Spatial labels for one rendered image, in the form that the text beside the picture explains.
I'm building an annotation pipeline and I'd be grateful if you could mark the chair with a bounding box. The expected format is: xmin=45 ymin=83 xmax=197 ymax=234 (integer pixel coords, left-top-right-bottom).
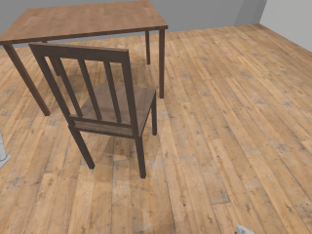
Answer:
xmin=28 ymin=42 xmax=157 ymax=179

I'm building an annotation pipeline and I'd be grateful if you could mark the table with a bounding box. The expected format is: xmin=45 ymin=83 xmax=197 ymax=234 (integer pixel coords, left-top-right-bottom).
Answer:
xmin=0 ymin=0 xmax=169 ymax=116

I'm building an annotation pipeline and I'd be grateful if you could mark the right robot hand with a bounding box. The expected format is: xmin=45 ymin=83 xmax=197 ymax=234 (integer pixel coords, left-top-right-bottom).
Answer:
xmin=236 ymin=224 xmax=254 ymax=234

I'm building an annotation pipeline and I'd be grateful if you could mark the left robot hand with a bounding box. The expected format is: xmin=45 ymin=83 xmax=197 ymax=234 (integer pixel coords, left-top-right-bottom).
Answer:
xmin=0 ymin=134 xmax=12 ymax=169

